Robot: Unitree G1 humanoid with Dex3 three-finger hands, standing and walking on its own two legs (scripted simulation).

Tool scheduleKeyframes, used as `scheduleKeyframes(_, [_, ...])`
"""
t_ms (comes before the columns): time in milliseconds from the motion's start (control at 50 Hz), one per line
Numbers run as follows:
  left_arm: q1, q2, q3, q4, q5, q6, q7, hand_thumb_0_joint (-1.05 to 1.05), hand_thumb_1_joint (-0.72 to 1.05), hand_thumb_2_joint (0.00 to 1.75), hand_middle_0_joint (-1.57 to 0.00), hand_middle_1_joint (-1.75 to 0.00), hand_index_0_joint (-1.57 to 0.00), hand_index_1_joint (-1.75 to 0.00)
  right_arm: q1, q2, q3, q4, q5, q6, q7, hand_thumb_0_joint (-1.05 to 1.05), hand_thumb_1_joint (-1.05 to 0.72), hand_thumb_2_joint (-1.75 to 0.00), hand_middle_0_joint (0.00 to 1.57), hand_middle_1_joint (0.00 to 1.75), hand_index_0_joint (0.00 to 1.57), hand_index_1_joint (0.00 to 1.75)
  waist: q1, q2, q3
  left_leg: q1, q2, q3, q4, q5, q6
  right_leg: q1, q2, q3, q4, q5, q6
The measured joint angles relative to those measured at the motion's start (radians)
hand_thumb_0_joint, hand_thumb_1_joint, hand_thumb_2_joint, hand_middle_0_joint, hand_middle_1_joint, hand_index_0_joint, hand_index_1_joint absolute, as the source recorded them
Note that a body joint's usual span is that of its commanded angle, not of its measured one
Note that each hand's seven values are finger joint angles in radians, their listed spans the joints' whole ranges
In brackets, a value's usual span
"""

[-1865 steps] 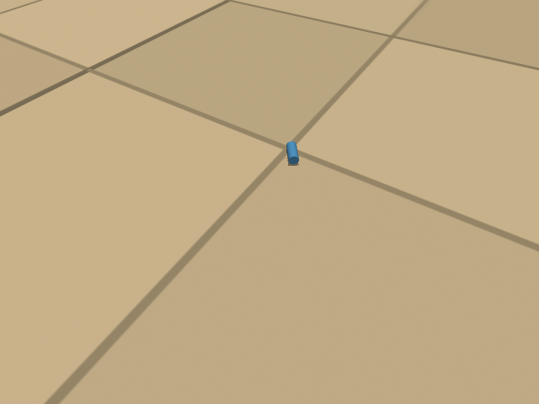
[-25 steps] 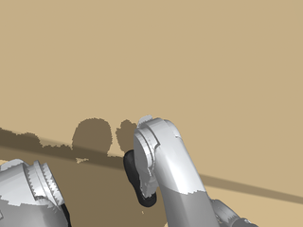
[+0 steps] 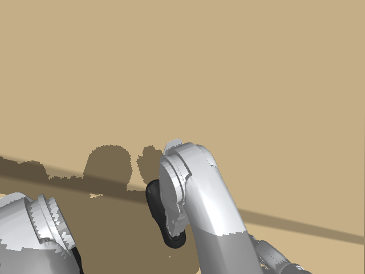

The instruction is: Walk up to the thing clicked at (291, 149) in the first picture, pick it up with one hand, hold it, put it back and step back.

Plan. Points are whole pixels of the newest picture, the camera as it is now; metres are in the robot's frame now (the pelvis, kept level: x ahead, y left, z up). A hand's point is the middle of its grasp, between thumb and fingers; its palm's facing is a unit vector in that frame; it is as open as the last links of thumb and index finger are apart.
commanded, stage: close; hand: left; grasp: from above
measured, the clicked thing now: out of the picture +0.46 +0.33 -0.28
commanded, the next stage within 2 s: settle in 0.90 s
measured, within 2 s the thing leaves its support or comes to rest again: leaves its support in 1.30 s
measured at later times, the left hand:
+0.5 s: hand out of the picture +0.44 +0.32 -0.26, palm faces -0.47 -0.14 -0.87, open 8.8 cm
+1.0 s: hand out of the picture +0.45 +0.33 -0.25, palm faces -0.46 -0.14 -0.88, open 8.7 cm
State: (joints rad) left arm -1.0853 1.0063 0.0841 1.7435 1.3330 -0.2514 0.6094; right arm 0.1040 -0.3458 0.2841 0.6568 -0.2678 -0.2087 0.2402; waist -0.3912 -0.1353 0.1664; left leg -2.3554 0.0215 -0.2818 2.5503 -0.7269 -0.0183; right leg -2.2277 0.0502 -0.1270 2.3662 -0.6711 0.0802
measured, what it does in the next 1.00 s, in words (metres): stands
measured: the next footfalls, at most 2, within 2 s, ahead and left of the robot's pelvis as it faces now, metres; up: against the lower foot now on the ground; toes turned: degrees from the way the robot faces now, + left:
none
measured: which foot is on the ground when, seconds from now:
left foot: down 0.00-1.00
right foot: down 0.00-1.00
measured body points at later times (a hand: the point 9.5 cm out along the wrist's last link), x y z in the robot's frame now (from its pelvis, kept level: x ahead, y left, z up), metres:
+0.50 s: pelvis +0.00 +0.00 +0.00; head +0.28 +0.14 +0.32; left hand +0.46 +0.33 -0.21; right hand +0.06 -0.25 -0.06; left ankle +0.06 +0.13 -0.27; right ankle +0.12 -0.13 -0.27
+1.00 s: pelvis +0.00 +0.00 +0.00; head +0.28 +0.14 +0.32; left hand +0.47 +0.33 -0.20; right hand +0.06 -0.25 -0.05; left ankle +0.06 +0.13 -0.27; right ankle +0.12 -0.13 -0.27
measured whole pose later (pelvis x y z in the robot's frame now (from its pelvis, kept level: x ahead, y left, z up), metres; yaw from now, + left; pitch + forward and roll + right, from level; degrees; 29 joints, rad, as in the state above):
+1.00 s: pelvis +0.00 +0.00 +0.00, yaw +0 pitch +29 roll -15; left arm -1.08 1.03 0.10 1.73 1.33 -0.26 0.59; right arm 0.10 -0.35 0.30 0.64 -0.27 -0.20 0.23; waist -0.39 -0.13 0.17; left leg -2.36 0.02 -0.29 2.56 -0.73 -0.01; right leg -2.22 0.05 -0.13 2.37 -0.68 0.08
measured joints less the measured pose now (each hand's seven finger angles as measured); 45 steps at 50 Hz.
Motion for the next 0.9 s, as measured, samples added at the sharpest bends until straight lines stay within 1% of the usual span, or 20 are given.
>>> scheduleKeyframes(140, [0.013,0.005,0.02,-0.015,-0.001,0.009,-0.002,0.0,0.04,0.59,-0.47,-0.7,-0.49,-0.67,0.001,-0.001,0.007,0.001,-0.004,-0.001,0.006,0.0,-0.9,-0.9,0.2,0.3,0.2,0.3,-0.002,-0.002,0.001,0.002,-0.002,-0.008,0.006,-0.009,-0.005,0.003,-0.001,-0.006,0.003,-0.008,0.0])
scheduleKeyframes(200, [0.016,0.009,0.02,-0.006,-0.006,0.013,-0.005,0.0,0.08,0.57,-0.5,-0.68,-0.52,-0.65,-0.004,0.0,0.007,0.0,-0.008,0.0,0.007,0.0,-0.9,-0.9,0.2,0.3,0.2,0.3,-0.004,0.002,0.003,0.002,-0.003,-0.009,0.008,-0.011,-0.003,0.005,-0.001,-0.006,0.004,-0.01,0.003])
scheduleKeyframes(260, [0.026,0.008,0.032,-0.017,-0.013,0.011,-0.015,0.0,0.12,0.55,-0.53,-0.66,-0.55,-0.63,-0.006,0.003,0.006,-0.004,-0.008,0.002,0.006,0.0,-0.9,-0.9,0.2,0.3,0.2,0.3,0.001,0.007,0.007,0.0,-0.003,-0.008,0.008,-0.009,-0.001,0.005,-0.001,-0.006,0.003,-0.009,0.002])
scheduleKeyframes(300, [0.024,0.007,0.026,-0.019,-0.018,0.005,-0.019,0.0,0.14,0.53,-0.55,-0.64,-0.57,-0.61,-0.007,0.003,0.008,-0.005,-0.009,0.002,0.007,0.0,-0.9,-0.9,0.2,0.3,0.2,0.3,0.005,0.009,0.009,-0.001,-0.005,-0.007,0.008,-0.008,-0.001,0.005,-0.003,-0.006,0.004,-0.009,0.0])
scheduleKeyframes(380, [0.021,0.012,0.015,-0.027,-0.018,-0.003,-0.027,0.0,0.2,0.5,-0.58,-0.62,-0.62,-0.59,-0.013,0.008,0.013,-0.007,-0.009,0.005,0.006,0.0,-0.9,-0.9,0.2,0.3,0.2,0.3,0.007,0.005,0.013,0.002,-0.003,-0.006,0.009,-0.007,0.002,0.007,-0.001,-0.004,0.004,-0.008,0.007])
scheduleKeyframes(460, [0.02,0.008,0.013,-0.033,-0.014,-0.007,-0.032,0.0,0.24,0.48,-0.62,-0.6,-0.66,-0.56,-0.01,0.013,0.012,-0.004,-0.006,0.005,0.005,0.0,-0.9,-0.9,0.2,0.3,0.2,0.3,0.01,0.004,0.006,0.001,-0.004,-0.007,0.011,-0.009,0.001,0.007,-0.002,-0.005,0.006,-0.009,0.001])
scheduleKeyframes(520, [0.019,0.007,0.006,-0.03,-0.008,-0.009,-0.032,0.0,0.25,0.45,-0.64,-0.58,-0.67,-0.54,-0.008,0.014,0.018,-0.004,-0.007,0.007,0.008,0.0,-0.9,-0.9,0.2,0.3,0.2,0.3,0.01,0.003,0.001,0.002,-0.006,-0.009,0.014,-0.01,-0.001,0.008,-0.003,-0.007,0.008,-0.011,-0.002])
scheduleKeyframes(560, [0.019,0.01,0.011,-0.028,-0.001,-0.01,-0.03,0.0,0.25,0.43,-0.65,-0.56,-0.68,-0.53,-0.008,0.014,0.02,-0.006,-0.007,0.009,0.008,0.0,-0.9,-0.9,0.2,0.3,0.2,0.3,0.009,0.002,-0.001,0.002,-0.007,-0.01,0.015,-0.01,-0.002,0.009,-0.003,-0.008,0.009,-0.012,-0.001])
scheduleKeyframes(680, [0.014,0.017,0.016,-0.02,0.005,-0.012,-0.024,0.0,0.24,0.39,-0.69,-0.53,-0.72,-0.49,-0.01,0.011,0.018,-0.01,-0.006,0.008,0.002,0.0,-0.9,-0.9,0.2,0.3,0.2,0.3,0.005,0.004,0.002,-0.002,-0.006,-0.009,0.014,-0.007,0.002,0.006,-0.002,-0.007,0.006,-0.009,0.0])
scheduleKeyframes(900, [0.004,0.022,0.011,-0.013,0.003,-0.011,-0.016,0.0,0.24,0.32,-0.75,-0.46,-0.78,-0.43,-0.005,0.0,0.014,-0.012,-0.002,0.007,-0.001,0.0,-0.9,-0.9,0.2,0.3,0.2,0.3,0.003,0.003,0.003,-0.002,-0.003,-0.006,0.011,-0.009,0.003,0.004,-0.001,-0.005,0.004,-0.007,0.003])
